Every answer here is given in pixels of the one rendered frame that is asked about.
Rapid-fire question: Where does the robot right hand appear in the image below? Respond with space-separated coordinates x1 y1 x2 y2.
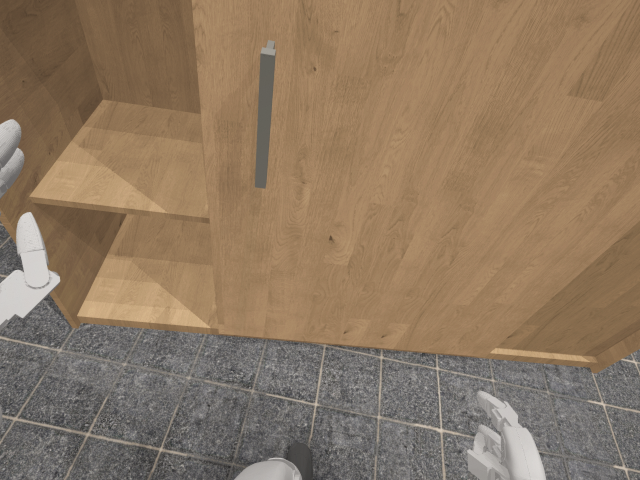
467 391 546 480

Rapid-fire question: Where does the handle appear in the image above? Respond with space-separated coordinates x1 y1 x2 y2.
255 40 276 189

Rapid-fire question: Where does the left robot shin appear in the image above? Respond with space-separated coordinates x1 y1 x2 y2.
268 458 300 474

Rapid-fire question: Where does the wardrobe door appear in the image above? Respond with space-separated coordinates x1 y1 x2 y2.
496 221 640 357
192 0 640 357

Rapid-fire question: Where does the left robot foot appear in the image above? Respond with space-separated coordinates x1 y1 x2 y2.
287 443 313 480

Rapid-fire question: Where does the robot left hand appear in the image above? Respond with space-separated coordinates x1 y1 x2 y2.
0 119 60 333

